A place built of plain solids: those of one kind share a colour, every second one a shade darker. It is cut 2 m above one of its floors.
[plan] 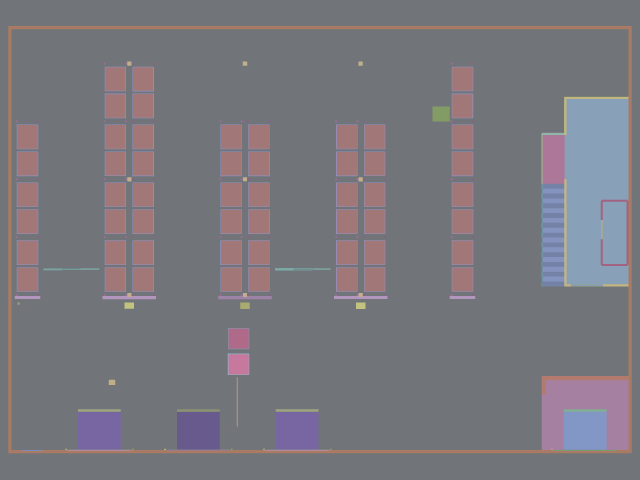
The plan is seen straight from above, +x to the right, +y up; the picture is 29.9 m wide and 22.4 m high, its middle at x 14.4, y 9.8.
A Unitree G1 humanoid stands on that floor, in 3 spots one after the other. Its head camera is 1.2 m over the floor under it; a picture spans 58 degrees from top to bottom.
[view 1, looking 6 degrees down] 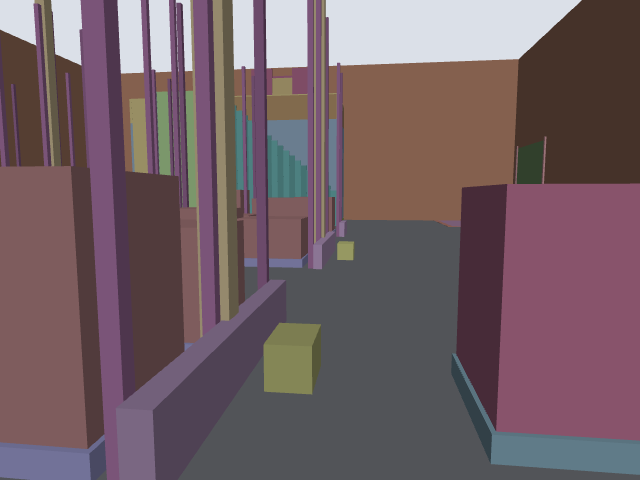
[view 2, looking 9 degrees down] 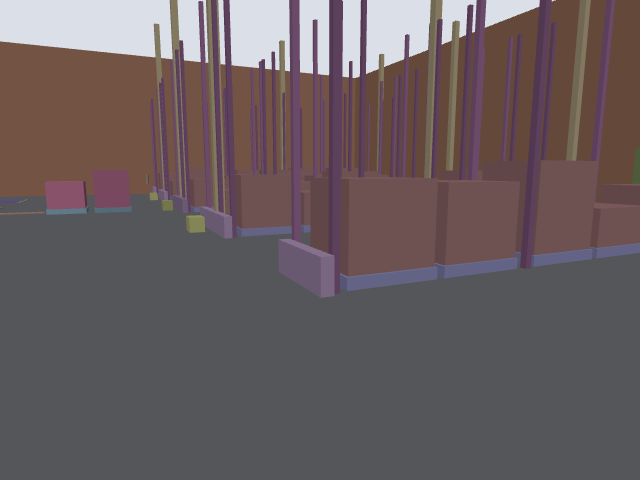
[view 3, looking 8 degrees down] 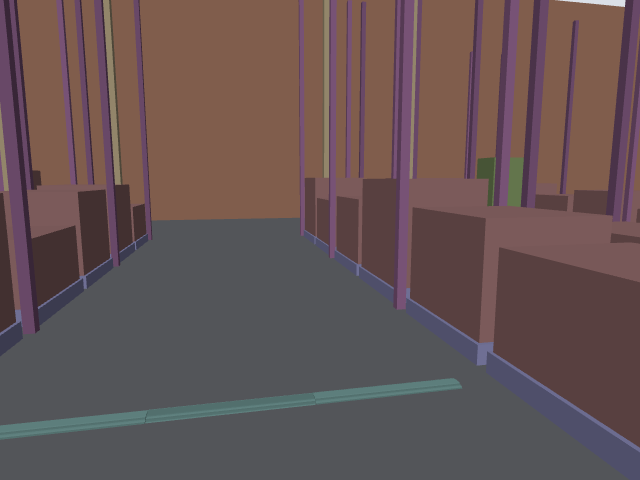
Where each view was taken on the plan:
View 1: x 8.20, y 6.23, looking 7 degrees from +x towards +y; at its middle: guard_row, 7.67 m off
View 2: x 25.29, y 5.33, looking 155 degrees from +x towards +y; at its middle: row_load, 4.96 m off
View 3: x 13.60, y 6.23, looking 78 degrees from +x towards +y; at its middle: row_pal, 7.62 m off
